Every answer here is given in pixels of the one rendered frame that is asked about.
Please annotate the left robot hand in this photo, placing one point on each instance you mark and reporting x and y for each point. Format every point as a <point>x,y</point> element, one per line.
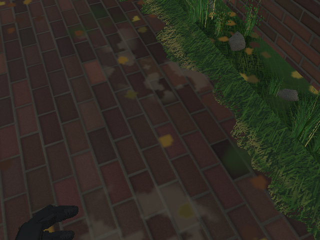
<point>45,218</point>

